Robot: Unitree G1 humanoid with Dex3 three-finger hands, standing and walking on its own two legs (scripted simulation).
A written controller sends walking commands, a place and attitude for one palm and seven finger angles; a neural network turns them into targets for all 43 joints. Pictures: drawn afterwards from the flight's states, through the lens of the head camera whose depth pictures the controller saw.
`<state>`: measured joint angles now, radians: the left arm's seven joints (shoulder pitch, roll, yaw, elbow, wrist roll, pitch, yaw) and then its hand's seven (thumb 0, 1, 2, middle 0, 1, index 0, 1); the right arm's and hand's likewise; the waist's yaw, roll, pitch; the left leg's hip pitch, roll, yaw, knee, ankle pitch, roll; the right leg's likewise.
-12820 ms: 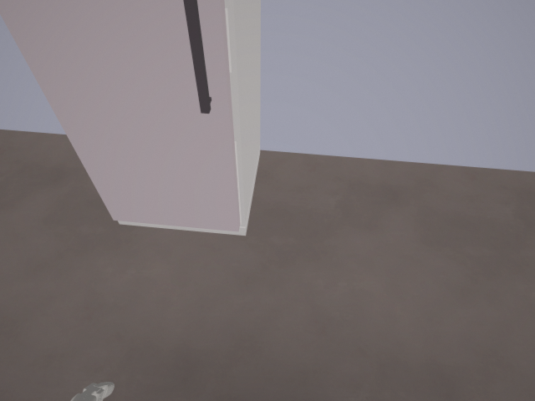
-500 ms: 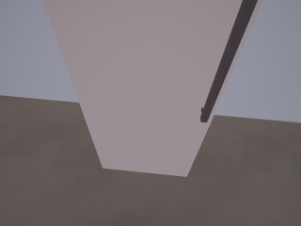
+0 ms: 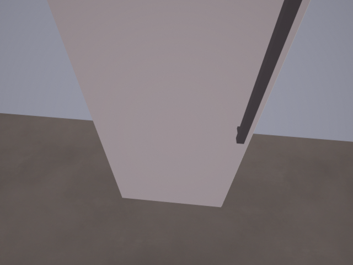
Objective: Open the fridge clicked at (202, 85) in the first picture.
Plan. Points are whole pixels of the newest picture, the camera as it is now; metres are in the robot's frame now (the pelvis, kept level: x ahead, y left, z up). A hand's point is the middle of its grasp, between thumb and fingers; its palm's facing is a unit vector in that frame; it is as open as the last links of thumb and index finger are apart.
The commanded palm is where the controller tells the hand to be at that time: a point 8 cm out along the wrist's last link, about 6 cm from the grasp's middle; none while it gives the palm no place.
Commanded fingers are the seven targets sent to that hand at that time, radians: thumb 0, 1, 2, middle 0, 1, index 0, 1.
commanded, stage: look again from close up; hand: right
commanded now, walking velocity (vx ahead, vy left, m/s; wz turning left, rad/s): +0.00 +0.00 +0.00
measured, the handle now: (261, 75) +0.52 -0.18 +0.18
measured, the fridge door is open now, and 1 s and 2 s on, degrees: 0 0 0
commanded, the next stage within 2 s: raise the hand to about handle height in 0.62 s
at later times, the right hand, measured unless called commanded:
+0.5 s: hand out of the picture +0.07 -0.25 -0.16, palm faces -0.02 +0.94 -0.34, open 7.4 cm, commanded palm none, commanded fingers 0.00 -0.90 -0.90 0.20 0.30 0.20 0.30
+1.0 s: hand (303, 249) +0.18 -0.25 -0.02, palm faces +0.19 +0.98 -0.10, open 7.9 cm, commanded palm +0.13 -0.30 -0.04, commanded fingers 0.00 -0.55 -0.75 0.23 0.53 0.23 0.53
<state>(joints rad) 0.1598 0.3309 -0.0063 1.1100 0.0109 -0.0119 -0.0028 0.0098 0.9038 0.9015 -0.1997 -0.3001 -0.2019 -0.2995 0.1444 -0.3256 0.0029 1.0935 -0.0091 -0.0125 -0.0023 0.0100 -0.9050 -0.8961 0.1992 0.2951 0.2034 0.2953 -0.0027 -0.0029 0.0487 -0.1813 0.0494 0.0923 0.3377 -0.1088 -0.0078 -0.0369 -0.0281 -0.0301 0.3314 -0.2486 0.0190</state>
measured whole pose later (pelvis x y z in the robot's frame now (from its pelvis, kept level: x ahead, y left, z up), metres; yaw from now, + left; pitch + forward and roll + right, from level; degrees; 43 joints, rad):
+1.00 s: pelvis -0.02 +0.01 -0.05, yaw +0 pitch +8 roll -2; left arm 0.20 0.24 0.02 0.63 -0.02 -0.32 0.01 0.01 0.90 0.90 -0.20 -0.30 -0.20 -0.30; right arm 0.29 -0.27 -0.35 0.39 0.35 -0.63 0.37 0.01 -0.76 -0.83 0.21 0.39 0.21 0.39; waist -0.02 0.03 -0.06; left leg -0.68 0.08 0.06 0.86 -0.31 0.00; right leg -0.53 -0.02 -0.03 0.86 -0.47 0.02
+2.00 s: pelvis +0.00 -0.01 -0.02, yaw -1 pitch +1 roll +1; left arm 0.26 0.26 -0.07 0.59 -0.05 -0.31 0.12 0.02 0.90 0.90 -0.20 -0.30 -0.20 -0.30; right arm 0.10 -0.39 -0.43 0.08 0.37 -0.03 0.41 0.00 0.39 -0.35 0.29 1.12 0.29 1.12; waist -0.05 -0.04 -0.04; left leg -0.39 0.06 0.10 0.63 -0.25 -0.02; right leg -0.27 -0.03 0.00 0.68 -0.43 0.00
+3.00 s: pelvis +0.00 +0.00 -0.01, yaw +0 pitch -2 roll +0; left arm 0.25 0.27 -0.08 0.60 -0.07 -0.23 0.12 0.02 0.90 0.90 -0.20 -0.30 -0.20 -0.30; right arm -0.11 -0.43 -0.47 0.18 0.33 0.13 0.41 -0.01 0.50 -0.30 0.30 1.20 0.30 1.20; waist -0.06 -0.05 -0.01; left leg -0.26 0.05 0.09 0.49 -0.19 0.00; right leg -0.13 -0.03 -0.01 0.51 -0.34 0.02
